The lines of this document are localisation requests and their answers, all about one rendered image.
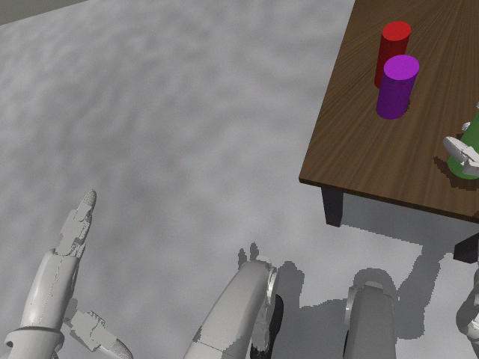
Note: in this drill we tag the right robot arm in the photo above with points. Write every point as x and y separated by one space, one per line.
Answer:
467 318

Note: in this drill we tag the left robot foot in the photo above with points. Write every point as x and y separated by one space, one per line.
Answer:
274 328

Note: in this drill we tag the coffee table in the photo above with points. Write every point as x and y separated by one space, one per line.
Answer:
401 161

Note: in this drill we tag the left robot hand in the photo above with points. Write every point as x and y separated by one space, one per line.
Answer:
50 304

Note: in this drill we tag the right robot hand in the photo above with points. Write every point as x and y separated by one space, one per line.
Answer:
460 151

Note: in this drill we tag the left robot arm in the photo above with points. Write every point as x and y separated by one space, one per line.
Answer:
34 343

